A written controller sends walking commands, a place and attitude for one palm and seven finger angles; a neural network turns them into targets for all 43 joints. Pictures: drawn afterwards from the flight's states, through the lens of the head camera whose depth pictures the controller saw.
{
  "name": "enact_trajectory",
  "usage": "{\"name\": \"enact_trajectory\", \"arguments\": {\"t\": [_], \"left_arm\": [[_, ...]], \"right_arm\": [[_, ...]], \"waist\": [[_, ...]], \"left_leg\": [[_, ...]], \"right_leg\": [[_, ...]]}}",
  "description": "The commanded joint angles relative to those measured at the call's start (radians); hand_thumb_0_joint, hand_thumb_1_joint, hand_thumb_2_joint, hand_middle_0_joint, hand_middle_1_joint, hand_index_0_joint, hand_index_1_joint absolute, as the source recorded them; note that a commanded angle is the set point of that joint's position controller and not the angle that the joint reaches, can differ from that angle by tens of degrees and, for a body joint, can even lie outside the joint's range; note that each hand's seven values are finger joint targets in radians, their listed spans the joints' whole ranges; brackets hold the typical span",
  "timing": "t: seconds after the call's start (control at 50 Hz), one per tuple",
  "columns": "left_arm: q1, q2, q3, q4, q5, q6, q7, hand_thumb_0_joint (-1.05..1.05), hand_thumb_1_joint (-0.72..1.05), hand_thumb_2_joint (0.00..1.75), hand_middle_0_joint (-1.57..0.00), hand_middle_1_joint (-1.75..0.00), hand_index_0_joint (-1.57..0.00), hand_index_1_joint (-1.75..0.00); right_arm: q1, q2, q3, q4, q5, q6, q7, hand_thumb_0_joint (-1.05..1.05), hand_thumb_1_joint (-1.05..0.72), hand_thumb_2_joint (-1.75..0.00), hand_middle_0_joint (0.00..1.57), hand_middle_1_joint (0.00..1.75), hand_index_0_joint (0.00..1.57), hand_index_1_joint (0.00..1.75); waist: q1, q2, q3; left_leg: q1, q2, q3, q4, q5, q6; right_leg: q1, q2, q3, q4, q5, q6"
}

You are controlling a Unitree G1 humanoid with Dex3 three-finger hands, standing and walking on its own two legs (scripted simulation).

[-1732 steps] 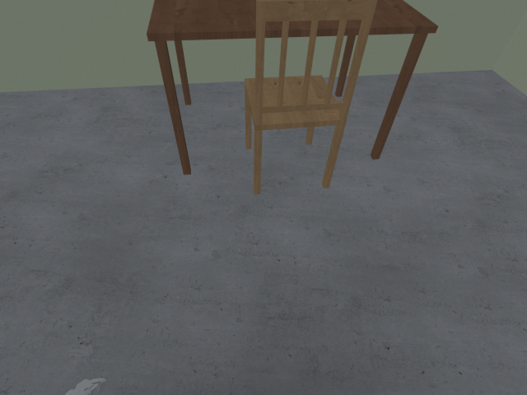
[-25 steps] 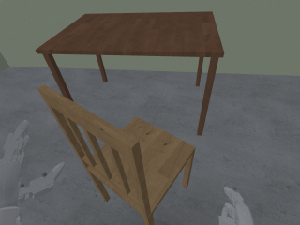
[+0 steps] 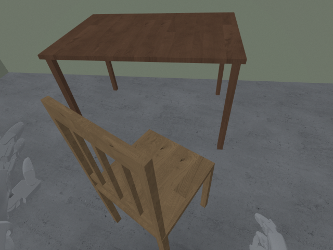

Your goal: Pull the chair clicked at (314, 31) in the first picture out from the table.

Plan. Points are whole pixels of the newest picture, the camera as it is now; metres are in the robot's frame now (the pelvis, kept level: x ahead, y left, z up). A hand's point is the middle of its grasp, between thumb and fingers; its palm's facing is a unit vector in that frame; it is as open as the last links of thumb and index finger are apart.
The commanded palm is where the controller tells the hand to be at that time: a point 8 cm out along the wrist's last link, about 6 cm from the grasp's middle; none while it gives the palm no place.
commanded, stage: draw the hand back to the body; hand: left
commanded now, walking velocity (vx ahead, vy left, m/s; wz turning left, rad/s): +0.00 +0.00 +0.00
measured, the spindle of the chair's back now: (109, 173) +0.36 +0.24 -0.08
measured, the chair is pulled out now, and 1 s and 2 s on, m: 0.54 0.54 0.54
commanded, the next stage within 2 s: step back with the hand held close in 0.02 s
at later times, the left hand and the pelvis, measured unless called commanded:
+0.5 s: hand (34, 188) +0.18 +0.26 +0.15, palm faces +0.34 -0.76 -0.55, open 7.4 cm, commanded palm +0.12 +0.31 +0.18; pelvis -0.03 +0.01 +0.00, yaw -2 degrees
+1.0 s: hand (7, 213) +0.13 +0.27 +0.16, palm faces +0.45 -0.74 -0.51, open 7.4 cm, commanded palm +0.07 +0.31 +0.18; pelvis -0.08 +0.01 -0.01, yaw +0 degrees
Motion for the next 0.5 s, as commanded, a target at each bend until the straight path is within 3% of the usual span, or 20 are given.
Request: {"name": "enact_trajectory", "arguments": {"t": [0.0, 0.04, 0.12, 0.14, 0.16, 0.18, 0.22, 0.26, 0.32, 0.38, 0.48], "left_arm": [[-0.112, 0.175, 0.142, -0.143, -0.007, -0.061, 0.023, 0.00, 0.90, 0.90, -0.20, -0.30, -0.20, -0.30], [-0.112, 0.165, 0.136, -0.113, -0.007, -0.059, 0.016, 0.00, 0.90, 0.90, -0.20, -0.30, -0.20, -0.30], [-0.135, 0.148, 0.100, -0.148, -0.007, -0.069, 0.009, 0.00, 0.90, 0.90, -0.20, -0.30, -0.20, -0.30], [-0.319, 0.317, 0.263, -0.208, -0.005, -0.126, 0.016, 0.00, 0.90, 0.90, -0.20, -0.30, -0.20, -0.30], [-0.236, 0.266, 0.226, -0.166, 0.002, -0.135, 0.008, 0.00, 0.90, 0.90, -0.20, -0.30, -0.20, -0.30], [-0.140, 0.227, 0.198, -0.131, 0.005, -0.130, 0.004, 0.00, 0.90, 0.90, -0.20, -0.30, -0.20, -0.30], [-0.068, 0.189, 0.165, -0.144, 0.011, -0.124, 0.001, 0.00, 0.90, 0.90, -0.20, -0.30, -0.20, -0.30], [-0.027, 0.190, 0.169, -0.172, 0.014, -0.127, 0.005, 0.00, 0.90, 0.90, -0.20, -0.30, -0.20, -0.30], [0.017, 0.214, 0.195, -0.220, 0.016, -0.123, 0.018, 0.00, 0.90, 0.90, -0.20, -0.30, -0.20, -0.30], [0.045, 0.241, 0.226, -0.238, 0.013, -0.119, 0.028, 0.00, 0.90, 0.90, -0.20, -0.30, -0.20, -0.30], [0.058, 0.248, 0.230, -0.273, 0.010, -0.116, 0.037, 0.00, 0.90, 0.90, -0.20, -0.30, -0.20, -0.30]], "right_arm": [[-0.143, -0.075, -0.024, -0.161, 0.001, -0.050, -0.011, 0.00, -0.90, -0.90, 0.20, 0.30, 0.20, 0.30], [-0.148, -0.077, -0.025, -0.159, 0.003, -0.047, -0.009, 0.00, -0.90, -0.90, 0.20, 0.30, 0.20, 0.30], [-0.149, -0.082, -0.026, -0.171, -0.002, -0.048, -0.002, 0.00, -0.90, -0.90, 0.20, 0.30, 0.20, 0.30], [-0.126, -0.102, -0.016, -0.212, 0.008, -0.030, 0.003, 0.00, -0.90, -0.90, 0.20, 0.30, 0.20, 0.30], [-0.126, -0.089, -0.022, -0.179, 0.004, -0.020, 0.002, 0.00, -0.90, -0.90, 0.20, 0.30, 0.20, 0.30], [-0.136, -0.091, -0.022, -0.180, -0.004, -0.009, 0.002, 0.00, -0.90, -0.90, 0.20, 0.30, 0.20, 0.30], [-0.138, -0.101, -0.027, -0.204, -0.008, 0.015, 0.008, 0.00, -0.90, -0.90, 0.20, 0.30, 0.20, 0.30], [-0.139, -0.106, -0.028, -0.212, -0.013, 0.030, 0.005, 0.00, -0.90, -0.90, 0.20, 0.30, 0.20, 0.30], [-0.139, -0.104, -0.036, -0.230, -0.013, 0.050, 0.002, 0.00, -0.90, -0.90, 0.20, 0.30, 0.20, 0.30], [-0.144, -0.094, -0.041, -0.240, -0.010, 0.065, -0.008, 0.00, -0.90, -0.90, 0.20, 0.30, 0.20, 0.30], [-0.142, -0.092, -0.043, -0.243, -0.010, 0.072, -0.020, 0.00, -0.90, -0.90, 0.20, 0.30, 0.20, 0.30]], "waist": [[0.002, -0.030, 0.008], [0.003, -0.042, 0.032], [0.002, -0.047, -0.028], [-0.020, 0.006, 0.082], [-0.021, -0.062, 0.055], [-0.024, -0.093, 0.038], [-0.027, -0.097, -0.015], [-0.024, -0.023, -0.075], [-0.022, -0.038, -0.146], [-0.022, -0.067, -0.174], [-0.025, -0.021, -0.170]], "left_leg": [[-0.092, -0.011, 0.033, -0.064, 0.255, 0.034], [-0.103, -0.011, 0.030, -0.070, 0.228, 0.035], [-0.082, -0.016, 0.032, -0.070, 0.216, 0.043], [-0.167, 0.002, 0.011, -0.075, 0.114, 0.052], [-0.165, 0.006, 0.010, -0.056, 0.074, 0.056], [-0.148, 0.003, 0.013, -0.041, 0.086, 0.061], [-0.135, 0.010, 0.014, -0.043, 0.150, 0.058], [-0.134, 0.028, 0.006, -0.070, 0.222, 0.053], [-0.131, 0.052, 0.002, -0.060, 0.346, 0.052], [-0.148, 0.062, -0.005, -0.046, 0.402, 0.048], [-0.199, 0.072, -0.011, -0.037, 0.395, 0.045]], "right_leg": [[0.045, -0.004, 0.006, -0.077, 0.181, -0.012], [0.032, -0.002, 0.007, -0.089, 0.148, -0.013], [0.050, -0.008, 0.009, -0.082, 0.139, -0.008], [-0.030, -0.058, 0.120, -0.140, 0.127, -0.010], [-0.039, -0.075, 0.132, -0.162, 0.111, -0.017], [-0.044, -0.081, 0.137, -0.164, 0.134, -0.021], [-0.009, -0.085, 0.119, -0.126, 0.212, -0.019], [0.027, -0.078, 0.092, -0.077, 0.266, -0.013], [0.059, -0.066, 0.062, -0.024, 0.348, -0.001], [0.072, -0.068, 0.056, 0.008, 0.411, 0.003], [0.061, -0.070, 0.056, 0.045, 0.435, 0.004]]}}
